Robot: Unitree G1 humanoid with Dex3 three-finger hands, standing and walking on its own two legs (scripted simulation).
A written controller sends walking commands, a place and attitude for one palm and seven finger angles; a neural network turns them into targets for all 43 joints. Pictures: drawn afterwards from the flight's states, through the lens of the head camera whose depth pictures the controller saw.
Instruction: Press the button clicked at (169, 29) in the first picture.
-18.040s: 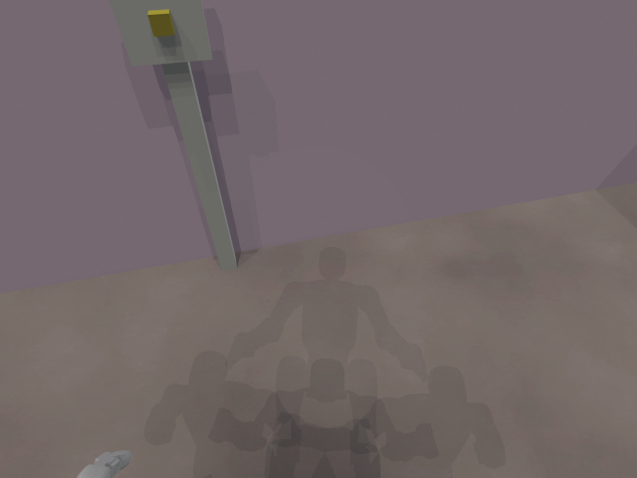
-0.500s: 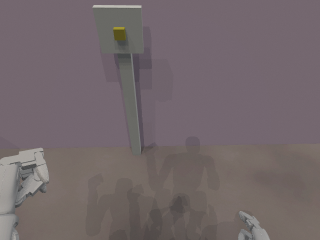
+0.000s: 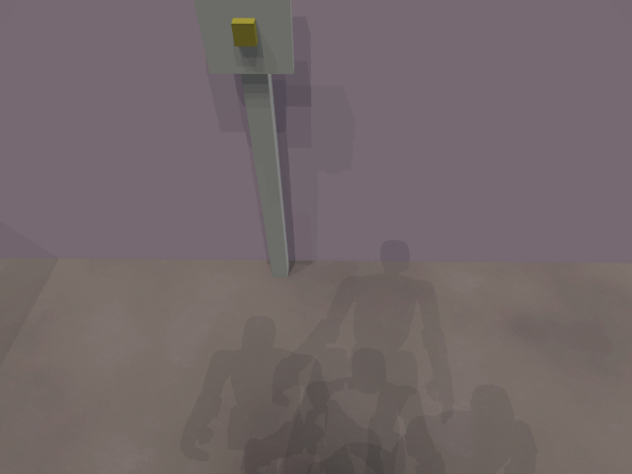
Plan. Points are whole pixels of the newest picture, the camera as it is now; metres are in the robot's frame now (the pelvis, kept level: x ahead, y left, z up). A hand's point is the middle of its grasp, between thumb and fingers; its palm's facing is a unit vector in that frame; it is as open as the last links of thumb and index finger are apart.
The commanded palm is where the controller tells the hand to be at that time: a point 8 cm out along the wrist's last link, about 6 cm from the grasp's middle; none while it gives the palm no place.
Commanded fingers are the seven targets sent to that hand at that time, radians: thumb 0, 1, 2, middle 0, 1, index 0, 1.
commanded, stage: let the arm hang, fingers relaxed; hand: left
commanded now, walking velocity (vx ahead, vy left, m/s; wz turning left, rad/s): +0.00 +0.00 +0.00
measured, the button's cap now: (245, 31) +0.84 +0.19 +0.15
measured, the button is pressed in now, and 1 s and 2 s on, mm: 0 0 0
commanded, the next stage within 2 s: stand and wait in 0.56 s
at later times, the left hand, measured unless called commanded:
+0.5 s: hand out of the picture +0.08 +0.23 -0.15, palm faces -0.02 -0.95 -0.32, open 7.3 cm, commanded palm none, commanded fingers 0.00 0.90 0.90 -0.20 -0.30 -0.20 -0.30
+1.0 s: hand out of the picture +0.10 +0.24 -0.15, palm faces -0.05 -0.94 -0.35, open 7.4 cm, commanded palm none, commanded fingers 0.00 0.90 0.90 -0.20 -0.30 -0.20 -0.30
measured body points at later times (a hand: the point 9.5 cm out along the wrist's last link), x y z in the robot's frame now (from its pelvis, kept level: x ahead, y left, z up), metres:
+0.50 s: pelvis +0.00 +0.00 +0.01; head +0.01 -0.01 +0.46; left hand +0.08 +0.28 -0.13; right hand +0.05 -0.28 -0.14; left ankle +0.05 +0.12 -0.74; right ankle +0.00 -0.10 -0.74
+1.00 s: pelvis +0.02 -0.01 +0.01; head +0.04 -0.02 +0.46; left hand +0.11 +0.28 -0.12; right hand +0.08 -0.30 -0.14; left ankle +0.05 +0.12 -0.74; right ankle +0.00 -0.10 -0.74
